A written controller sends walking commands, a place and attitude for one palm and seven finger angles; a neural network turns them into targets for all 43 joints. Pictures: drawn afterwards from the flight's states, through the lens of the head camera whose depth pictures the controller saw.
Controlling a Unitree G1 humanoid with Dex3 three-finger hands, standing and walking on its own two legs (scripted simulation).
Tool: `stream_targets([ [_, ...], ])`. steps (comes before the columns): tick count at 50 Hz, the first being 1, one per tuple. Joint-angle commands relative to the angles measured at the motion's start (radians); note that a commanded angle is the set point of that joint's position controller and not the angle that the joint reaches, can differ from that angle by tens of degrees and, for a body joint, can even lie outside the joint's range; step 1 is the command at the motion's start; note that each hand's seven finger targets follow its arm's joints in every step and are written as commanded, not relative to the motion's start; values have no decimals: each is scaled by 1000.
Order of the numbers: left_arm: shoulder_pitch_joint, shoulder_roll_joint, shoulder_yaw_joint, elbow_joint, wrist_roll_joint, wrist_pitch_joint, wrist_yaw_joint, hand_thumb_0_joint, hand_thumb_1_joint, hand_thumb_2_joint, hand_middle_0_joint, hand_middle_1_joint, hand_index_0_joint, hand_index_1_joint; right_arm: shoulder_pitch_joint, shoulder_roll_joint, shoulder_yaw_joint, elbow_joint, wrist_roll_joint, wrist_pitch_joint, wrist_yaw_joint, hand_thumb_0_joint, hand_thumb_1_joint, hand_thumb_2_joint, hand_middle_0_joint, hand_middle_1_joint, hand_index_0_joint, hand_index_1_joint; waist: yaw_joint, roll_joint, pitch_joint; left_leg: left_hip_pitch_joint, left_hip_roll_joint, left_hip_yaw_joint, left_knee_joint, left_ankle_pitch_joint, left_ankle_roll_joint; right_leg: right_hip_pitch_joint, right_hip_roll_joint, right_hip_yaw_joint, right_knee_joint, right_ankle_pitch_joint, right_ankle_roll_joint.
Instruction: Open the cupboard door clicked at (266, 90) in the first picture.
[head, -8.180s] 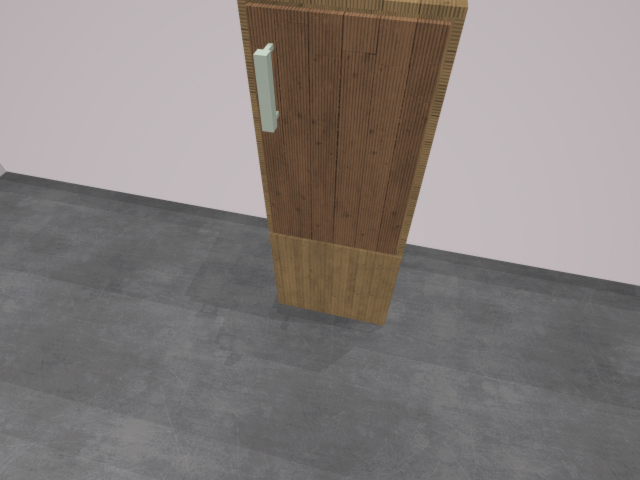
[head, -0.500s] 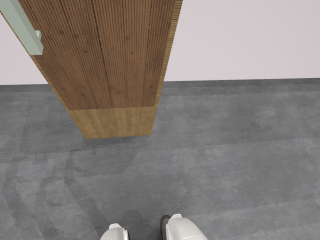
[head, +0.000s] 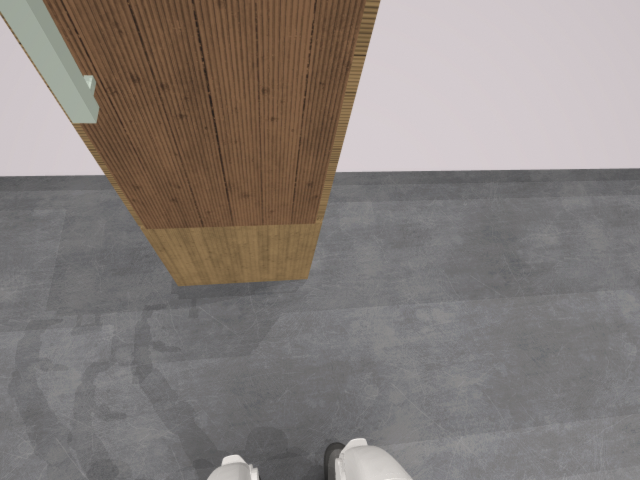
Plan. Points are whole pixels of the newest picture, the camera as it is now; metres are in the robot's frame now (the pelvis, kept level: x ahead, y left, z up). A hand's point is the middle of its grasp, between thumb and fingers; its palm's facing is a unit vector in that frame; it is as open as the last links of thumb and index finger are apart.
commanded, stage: move the hooked fingers beside the handle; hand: left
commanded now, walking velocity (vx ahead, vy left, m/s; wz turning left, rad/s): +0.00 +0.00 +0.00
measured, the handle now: (56, 43) +0.56 +0.23 +0.14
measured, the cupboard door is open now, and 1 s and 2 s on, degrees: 0 0 0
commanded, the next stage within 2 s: slide the fingers in behind the handle in 0.26 s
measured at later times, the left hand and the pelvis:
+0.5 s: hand out of the picture +0.50 +0.30 +0.15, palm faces +0.00 -1.00 +0.00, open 14.0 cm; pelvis -0.01 +0.00 +0.00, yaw +0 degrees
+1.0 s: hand out of the picture +0.51 +0.27 +0.15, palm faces -0.01 -1.00 +0.01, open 14.0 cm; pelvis -0.01 +0.00 +0.00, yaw +0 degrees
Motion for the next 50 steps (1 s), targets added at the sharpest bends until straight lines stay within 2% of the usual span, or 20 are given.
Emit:
stream_targets([
  [1,-426,261,-26,-216,-43,-58,0,0,-500,300,-300,-1200,-300,-1200,198,-197,-78,-16,-6,-12,-24,0,-900,-900,200,300,200,300,-12,223,-439,416,-16,-70,-28,695,-5,135,45,11,-14,433,-24],
  [3,-419,284,-2,-243,-46,-66,5,0,-500,300,-300,-1200,-300,-1200,204,-199,-83,-14,-8,-13,-23,0,-900,-900,200,300,200,300,2,245,-495,462,-13,-78,-22,728,-13,134,44,11,-11,426,-25],
  [5,-422,271,-7,-234,-51,-65,7,0,-500,300,-300,-1200,-300,-1200,197,-199,-82,-12,-9,-16,-22,0,-900,-900,200,300,200,300,-4,209,-480,438,-14,-74,-24,692,-7,144,44,10,-13,423,-23],
  [7,-436,266,-11,-235,-53,-64,11,0,-500,300,-300,-1200,-300,-1200,193,-199,-80,-12,-8,-18,-22,0,-900,-900,200,300,200,300,-3,231,-489,436,-16,-73,-25,683,-7,143,43,13,-12,424,-25],
  [9,-411,279,-8,-208,-41,-58,18,0,-500,300,-300,-1200,-300,-1200,189,-197,-76,-13,-7,-18,-24,0,-900,-900,200,300,200,300,3,226,-455,408,-19,-73,-28,662,-6,146,40,12,-13,414,-25],
  [11,-428,299,7,-228,-37,-63,28,0,-500,300,-300,-1200,-300,-1200,189,-198,-75,-20,-7,-20,-25,0,-900,-900,200,300,200,300,3,220,-482,398,-22,-68,-26,650,-1,167,41,17,-7,427,-26],
  [14,-435,329,16,-201,-26,-68,33,0,-500,300,-300,-1200,-300,-1200,186,-199,-71,-23,-6,-21,-25,0,-900,-900,200,300,200,300,0,196,-460,354,-25,-66,-31,583,2,182,40,18,-9,405,-23],
  [17,-447,335,12,-199,-24,-75,30,0,-500,300,-300,-1200,-300,-1200,188,-199,-67,-23,-4,-21,-29,0,-900,-900,200,300,200,300,-2,219,-470,361,-25,-67,-32,587,1,177,40,18,-7,404,-24],
  [21,-463,264,-38,-173,-31,-70,24,0,-500,300,-300,-1200,-300,-1200,195,-198,-66,-14,-5,-29,-33,0,-900,-900,200,300,200,300,-25,202,-433,353,-22,-68,-38,539,5,140,42,15,-17,362,-25],
  [24,-449,306,-7,-162,-33,-62,23,0,-500,300,-300,-1200,-300,-1200,205,-202,-65,-13,-6,-33,-34,0,-900,-900,200,300,200,300,-15,182,-461,334,-22,-67,-37,523,7,163,41,18,-13,360,-23],
  [29,-475,281,-28,-197,-20,-66,43,0,-500,300,-300,-1200,-300,-1200,216,-198,-69,-8,-11,-37,-32,0,-900,-900,200,300,200,300,-20,208,-461,349,-18,-73,-42,519,3,138,41,13,-15,333,-24],
  [31,-467,278,-11,-219,-30,-76,52,0,-500,300,-300,-1200,-300,-1200,225,-197,-71,-9,-15,-39,-30,0,-900,-900,200,300,200,300,-11,225,-487,384,-16,-77,-44,572,-2,146,45,10,-11,357,-30],
  [32,-477,284,-3,-262,-33,-84,54,0,-500,300,-300,-1200,-300,-1200,229,-198,-78,-7,-16,-38,-26,0,-900,-900,200,300,200,300,-5,245,-538,428,-12,-82,-39,615,-8,149,44,11,-9,371,-28],
  [33,-432,272,1,-239,-33,-80,56,0,-500,300,-300,-1200,-300,-1200,228,-195,-78,-10,-15,-38,-22,0,-900,-900,200,300,200,300,6,243,-531,430,-12,-83,-36,638,-11,146,45,8,-8,374,-29],
  [37,-424,237,-17,-213,-37,-63,74,0,-500,300,-300,-1200,-300,-1200,215,-193,-78,-11,-13,-36,-16,0,-900,-900,200,300,200,300,-6,194,-447,363,-16,-68,-51,561,2,158,45,11,-21,371,-24],
  [38,-422,264,0,-233,-30,-64,82,0,-500,300,-300,-1200,-300,-1200,217,-195,-79,-13,-14,-35,-16,0,-900,-900,200,300,200,300,8,214,-456,363,-17,-69,-53,566,0,170,43,12,-18,374,-26],
  [40,-411,264,5,-264,-27,-67,94,0,-500,300,-300,-1200,-300,-1200,219,-193,-83,-20,-15,-36,-12,0,-900,-900,200,300,200,300,9,197,-489,372,-17,-65,-53,581,2,196,44,14,-16,398,-25],
  [41,-406,288,32,-286,-30,-79,99,0,-500,300,-300,-1200,-300,-1200,220,-195,-83,-23,-17,-35,-13,0,-900,-900,200,300,200,300,23,226,-511,395,-17,-68,-50,631,-3,207,45,14,-8,422,-32],
  [45,-367,190,-30,-260,-43,-78,94,0,-500,300,-300,-1200,-300,-1200,202,-187,-86,-26,-13,-32,-5,0,-900,-900,200,300,200,300,11,191,-447,390,-16,-62,-56,605,-2,184,45,10,-21,402,-26],
  [50,-398,176,-35,-280,-54,-81,94,0,-500,300,-300,-1200,-300,-1200,200,-188,-89,-19,-13,-39,-11,0,-900,-900,200,300,200,300,6,175,-464,389,-19,-63,-62,593,2,209,41,15,-21,418,-26],
])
